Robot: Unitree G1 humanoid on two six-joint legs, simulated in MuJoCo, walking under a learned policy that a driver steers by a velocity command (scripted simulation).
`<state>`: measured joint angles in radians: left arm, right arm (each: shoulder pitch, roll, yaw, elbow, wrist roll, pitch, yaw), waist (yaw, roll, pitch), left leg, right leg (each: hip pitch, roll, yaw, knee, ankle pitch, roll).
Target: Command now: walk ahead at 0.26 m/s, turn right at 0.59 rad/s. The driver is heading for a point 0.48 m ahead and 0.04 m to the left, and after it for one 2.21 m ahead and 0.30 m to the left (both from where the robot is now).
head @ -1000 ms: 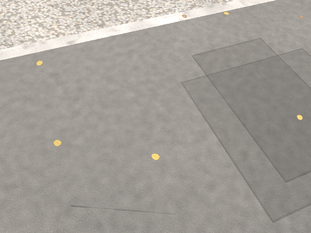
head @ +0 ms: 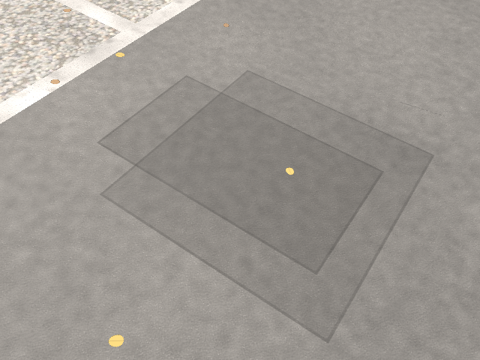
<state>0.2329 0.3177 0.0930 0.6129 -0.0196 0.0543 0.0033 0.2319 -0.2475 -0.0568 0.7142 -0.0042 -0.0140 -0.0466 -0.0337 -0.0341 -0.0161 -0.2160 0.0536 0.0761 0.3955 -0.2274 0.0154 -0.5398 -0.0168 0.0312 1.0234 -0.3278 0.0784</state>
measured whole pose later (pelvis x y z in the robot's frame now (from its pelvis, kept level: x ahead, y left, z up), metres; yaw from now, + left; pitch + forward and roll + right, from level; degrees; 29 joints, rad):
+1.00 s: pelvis +0.16 -0.06 -0.01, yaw +13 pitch +3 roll -1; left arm 0.13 0.29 0.06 0.70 0.00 0.01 0.03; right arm 0.16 -0.31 -0.08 0.62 0.01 0.04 -0.02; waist -0.02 -0.01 0.04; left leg -0.38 -0.10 -0.14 0.50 -0.16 0.05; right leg -0.46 0.01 0.11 0.77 -0.36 0.08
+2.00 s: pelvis +0.25 -0.01 -0.01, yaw +26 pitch +2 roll +1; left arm 0.19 0.28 0.06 0.72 -0.02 -0.03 -0.04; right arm 0.33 -0.28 -0.07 0.77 0.00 -0.06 0.00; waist -0.05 -0.02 -0.01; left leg 0.05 0.00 0.13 0.20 -0.29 0.01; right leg -0.62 -0.08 0.02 0.72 -0.08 0.02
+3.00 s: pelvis +0.45 +0.02 -0.01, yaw -3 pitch +0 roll +0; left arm 0.17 0.27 0.05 0.65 0.00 0.06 0.01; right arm 0.18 -0.27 -0.04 0.73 0.00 0.01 -0.01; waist -0.03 0.01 0.05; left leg -0.29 0.05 0.00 0.54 -0.26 -0.03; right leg -0.23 0.02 0.04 0.50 -0.26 0.01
